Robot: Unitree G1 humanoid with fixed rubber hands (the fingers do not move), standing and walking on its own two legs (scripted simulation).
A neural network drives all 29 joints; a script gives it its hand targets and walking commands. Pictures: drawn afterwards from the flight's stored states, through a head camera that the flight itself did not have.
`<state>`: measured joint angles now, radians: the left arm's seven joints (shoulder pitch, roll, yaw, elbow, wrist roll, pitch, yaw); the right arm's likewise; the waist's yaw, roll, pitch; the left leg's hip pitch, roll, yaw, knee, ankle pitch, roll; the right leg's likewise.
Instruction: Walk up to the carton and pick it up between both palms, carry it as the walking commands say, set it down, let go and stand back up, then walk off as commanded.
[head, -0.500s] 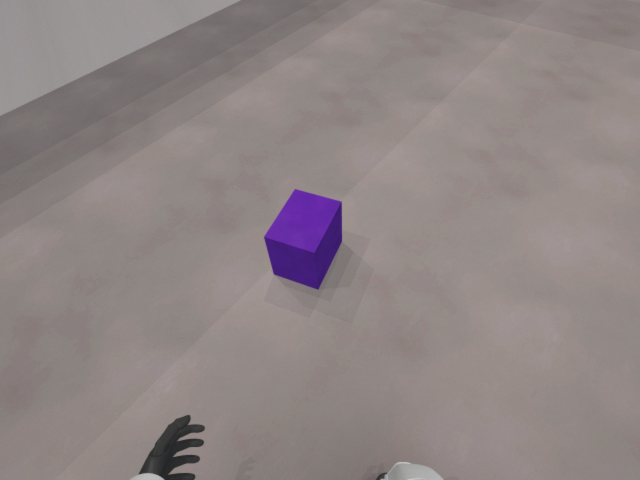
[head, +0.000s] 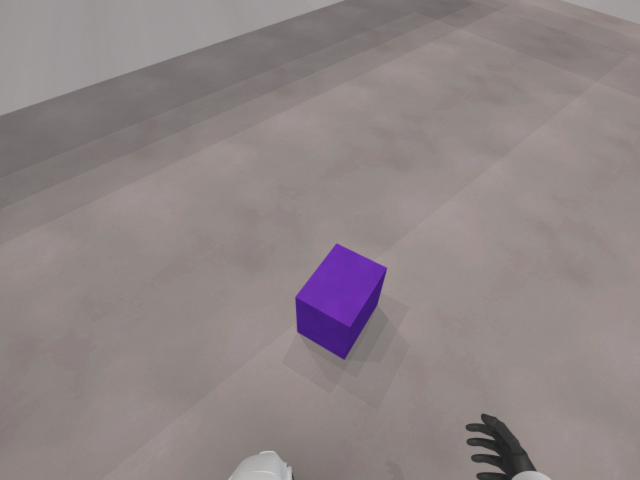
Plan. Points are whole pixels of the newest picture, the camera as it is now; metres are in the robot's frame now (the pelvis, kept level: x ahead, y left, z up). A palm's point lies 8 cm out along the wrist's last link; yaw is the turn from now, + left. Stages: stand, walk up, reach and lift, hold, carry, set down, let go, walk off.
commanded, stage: walk up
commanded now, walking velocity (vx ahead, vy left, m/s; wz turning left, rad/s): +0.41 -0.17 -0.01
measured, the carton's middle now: (340, 301) +0.72 +0.01 -0.63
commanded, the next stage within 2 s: none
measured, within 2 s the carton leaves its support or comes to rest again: neither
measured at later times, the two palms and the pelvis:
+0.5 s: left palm (232, 378) +0.25 +0.17 -0.09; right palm out of the picture +0.11 -0.32 -0.13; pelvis +0.13 -0.06 +0.02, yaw -1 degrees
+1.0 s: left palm (242, 427) +0.20 +0.15 -0.13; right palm (568, 439) +0.22 -0.30 -0.10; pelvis +0.18 -0.07 +0.03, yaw -1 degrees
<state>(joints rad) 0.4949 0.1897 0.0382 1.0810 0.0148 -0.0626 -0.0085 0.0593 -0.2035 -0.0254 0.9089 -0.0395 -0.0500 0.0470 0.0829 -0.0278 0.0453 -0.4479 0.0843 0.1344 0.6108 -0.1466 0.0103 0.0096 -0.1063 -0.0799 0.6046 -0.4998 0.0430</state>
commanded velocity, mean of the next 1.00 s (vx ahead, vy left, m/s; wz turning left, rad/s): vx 0.17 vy -0.06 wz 0.00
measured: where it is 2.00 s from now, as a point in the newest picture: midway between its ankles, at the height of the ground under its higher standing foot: outside the picture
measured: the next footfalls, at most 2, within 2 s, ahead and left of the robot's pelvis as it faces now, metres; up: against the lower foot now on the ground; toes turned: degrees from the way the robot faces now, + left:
right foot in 0.46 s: +0.23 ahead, -0.17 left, +0.00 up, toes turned -8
left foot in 0.92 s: +0.25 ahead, +0.03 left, +0.00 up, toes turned +3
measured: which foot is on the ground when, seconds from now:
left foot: down 0.00-0.46, up 0.48-0.90, down 0.92-1.00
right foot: down 0.00-0.00, up 0.02-0.44, down 0.46-1.00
